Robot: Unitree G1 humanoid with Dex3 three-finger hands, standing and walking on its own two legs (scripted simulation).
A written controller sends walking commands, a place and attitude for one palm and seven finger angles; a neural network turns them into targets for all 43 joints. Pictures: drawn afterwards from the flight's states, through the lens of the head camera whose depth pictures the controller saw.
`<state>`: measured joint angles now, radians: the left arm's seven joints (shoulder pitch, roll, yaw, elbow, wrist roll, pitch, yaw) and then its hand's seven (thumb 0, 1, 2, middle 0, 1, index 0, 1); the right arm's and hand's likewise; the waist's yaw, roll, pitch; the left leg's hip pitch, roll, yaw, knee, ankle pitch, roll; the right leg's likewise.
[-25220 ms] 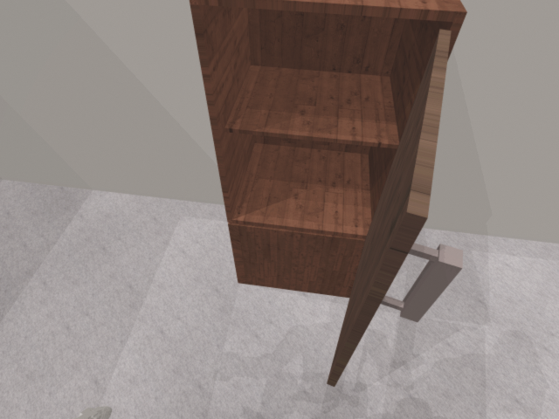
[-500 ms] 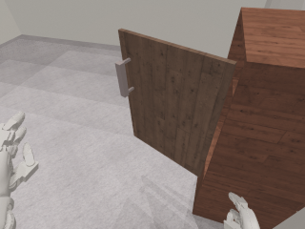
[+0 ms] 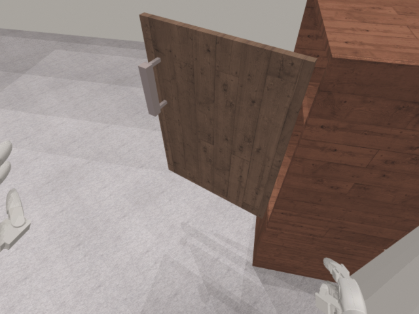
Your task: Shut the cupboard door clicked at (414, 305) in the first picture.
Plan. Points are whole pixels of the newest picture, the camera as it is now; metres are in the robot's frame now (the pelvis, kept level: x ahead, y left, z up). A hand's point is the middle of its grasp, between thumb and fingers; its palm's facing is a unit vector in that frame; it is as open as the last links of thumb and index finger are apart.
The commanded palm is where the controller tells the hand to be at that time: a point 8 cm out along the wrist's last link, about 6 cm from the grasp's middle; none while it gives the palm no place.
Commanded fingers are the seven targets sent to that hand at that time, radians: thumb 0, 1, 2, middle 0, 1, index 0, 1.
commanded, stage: step back with the hand held close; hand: left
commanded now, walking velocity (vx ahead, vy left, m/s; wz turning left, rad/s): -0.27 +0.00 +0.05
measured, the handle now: (155, 87) +0.66 +0.19 +0.08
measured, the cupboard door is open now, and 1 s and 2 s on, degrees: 69 69 69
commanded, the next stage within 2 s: stop stepping back and stand still in 1.18 s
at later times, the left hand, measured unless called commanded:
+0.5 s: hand out of the picture +0.11 +0.26 +0.17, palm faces +0.51 -0.76 -0.40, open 7.4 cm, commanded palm +0.05 +0.30 +0.18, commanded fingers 0.00 0.90 0.90 -0.20 -0.30 -0.20 -0.30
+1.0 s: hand out of the picture -0.02 +0.29 +0.19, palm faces +0.58 -0.70 -0.42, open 7.4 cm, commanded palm -0.10 +0.31 +0.18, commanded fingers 0.00 0.90 0.90 -0.20 -0.30 -0.20 -0.30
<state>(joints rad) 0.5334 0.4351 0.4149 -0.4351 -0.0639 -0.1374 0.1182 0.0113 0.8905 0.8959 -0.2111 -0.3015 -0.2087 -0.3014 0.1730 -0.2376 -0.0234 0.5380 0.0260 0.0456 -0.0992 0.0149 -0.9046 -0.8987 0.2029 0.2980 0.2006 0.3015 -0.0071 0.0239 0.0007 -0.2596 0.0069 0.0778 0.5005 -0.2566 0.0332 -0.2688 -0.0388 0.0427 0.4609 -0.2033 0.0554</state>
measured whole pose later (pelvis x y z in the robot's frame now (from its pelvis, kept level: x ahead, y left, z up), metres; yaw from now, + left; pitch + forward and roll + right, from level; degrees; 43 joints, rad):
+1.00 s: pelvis -0.19 -0.01 -0.02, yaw +10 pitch -1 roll -6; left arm 0.43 0.47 0.48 -0.51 -0.05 -0.28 0.15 0.01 0.89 0.90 -0.21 -0.30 -0.21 -0.30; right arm 0.18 -0.18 -0.04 0.61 0.01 -0.12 -0.07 0.01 -0.90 -0.90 0.20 0.30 0.20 0.30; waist -0.03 0.04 0.03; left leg -0.55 0.12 0.09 0.55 -0.05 0.06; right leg -0.39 0.10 0.00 0.89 -0.46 0.01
